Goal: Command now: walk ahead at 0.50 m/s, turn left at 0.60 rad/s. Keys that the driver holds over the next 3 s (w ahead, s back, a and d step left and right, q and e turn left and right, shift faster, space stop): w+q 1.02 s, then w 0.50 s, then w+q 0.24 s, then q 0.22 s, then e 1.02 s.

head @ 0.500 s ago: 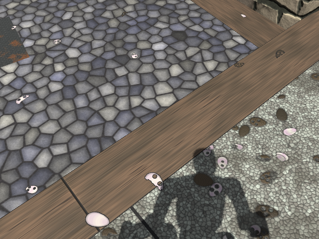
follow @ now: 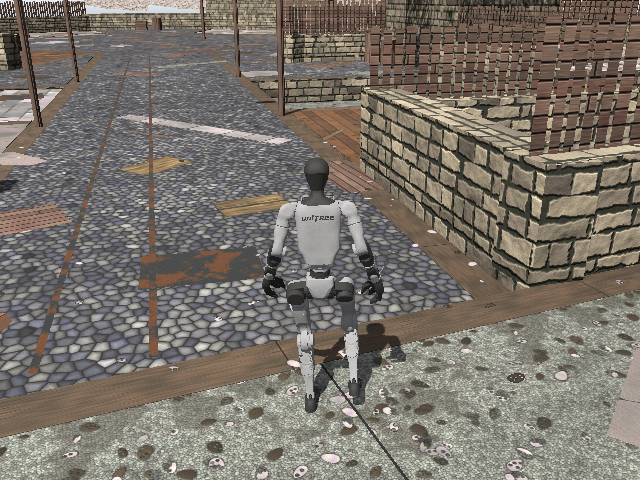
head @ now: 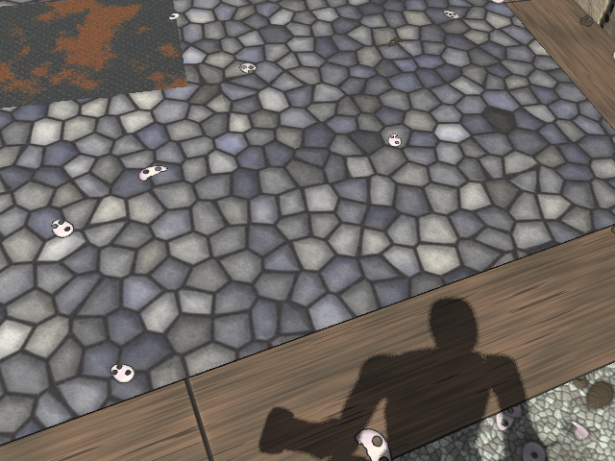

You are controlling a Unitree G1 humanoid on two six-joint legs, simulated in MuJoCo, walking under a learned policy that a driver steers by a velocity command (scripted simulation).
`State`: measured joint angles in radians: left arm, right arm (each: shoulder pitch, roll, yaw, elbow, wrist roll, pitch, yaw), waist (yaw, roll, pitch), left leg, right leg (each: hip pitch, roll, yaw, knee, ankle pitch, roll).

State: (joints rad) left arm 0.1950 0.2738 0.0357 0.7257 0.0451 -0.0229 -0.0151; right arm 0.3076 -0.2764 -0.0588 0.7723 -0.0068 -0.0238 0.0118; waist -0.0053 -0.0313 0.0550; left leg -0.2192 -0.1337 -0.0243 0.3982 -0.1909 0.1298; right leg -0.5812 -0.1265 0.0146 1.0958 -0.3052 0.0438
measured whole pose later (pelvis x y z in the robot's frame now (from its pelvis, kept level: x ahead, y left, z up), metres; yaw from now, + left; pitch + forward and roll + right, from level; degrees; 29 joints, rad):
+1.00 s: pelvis +0.49 +0.11 +0.00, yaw +36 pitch +0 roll -1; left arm 0.24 0.28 0.04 0.74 0.04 -0.01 0.00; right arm 0.27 -0.28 -0.05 0.72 0.00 -0.01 0.02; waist 0.01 -0.02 0.08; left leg -0.27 -0.14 -0.02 0.46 -0.19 0.13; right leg -0.48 -0.10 0.00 1.11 -0.37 0.04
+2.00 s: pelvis +1.00 +0.44 -0.17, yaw +54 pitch +1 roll -1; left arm 0.37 0.22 0.04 0.94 0.00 -0.05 0.02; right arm 0.01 -0.24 -0.02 0.82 -0.04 -0.06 0.04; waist 0.05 0.00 0.08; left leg -0.47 -0.07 0.06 0.58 -0.11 0.13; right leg -0.15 -0.01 -0.19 0.82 -0.49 -0.02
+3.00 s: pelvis +1.04 +0.47 -0.15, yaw +26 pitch +1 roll +0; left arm 0.25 0.31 0.09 0.83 0.01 0.06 0.01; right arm 0.10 -0.26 -0.04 0.82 0.00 0.01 -0.05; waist 0.04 -0.03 0.05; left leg -0.27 -0.04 -0.06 0.49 -0.22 0.01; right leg -0.27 0.15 0.23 0.55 -0.29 -0.03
